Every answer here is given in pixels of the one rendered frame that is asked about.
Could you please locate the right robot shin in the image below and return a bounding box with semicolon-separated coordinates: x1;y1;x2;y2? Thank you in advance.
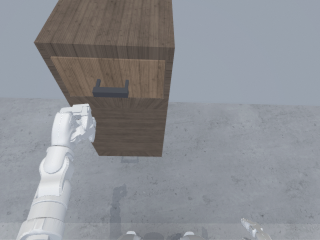
183;231;194;237

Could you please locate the robot right hand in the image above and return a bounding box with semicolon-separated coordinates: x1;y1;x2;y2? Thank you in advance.
240;218;272;240

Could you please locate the left robot forearm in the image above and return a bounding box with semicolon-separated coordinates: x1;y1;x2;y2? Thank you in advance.
16;145;75;240

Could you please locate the robot left hand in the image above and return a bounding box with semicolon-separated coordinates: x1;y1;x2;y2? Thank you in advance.
51;103;96;151

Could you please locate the handle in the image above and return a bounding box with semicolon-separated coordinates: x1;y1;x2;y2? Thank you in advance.
92;79;129;98

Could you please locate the left robot shin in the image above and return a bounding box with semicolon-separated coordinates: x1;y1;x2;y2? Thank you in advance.
126;231;136;235

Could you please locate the drawer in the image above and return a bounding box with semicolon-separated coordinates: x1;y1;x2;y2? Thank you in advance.
50;56;166;98

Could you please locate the cabinet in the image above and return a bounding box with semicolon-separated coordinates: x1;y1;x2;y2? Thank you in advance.
34;0;175;157

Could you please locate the robot shin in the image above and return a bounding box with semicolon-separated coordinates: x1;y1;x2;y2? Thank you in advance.
126;231;136;235
183;231;194;237

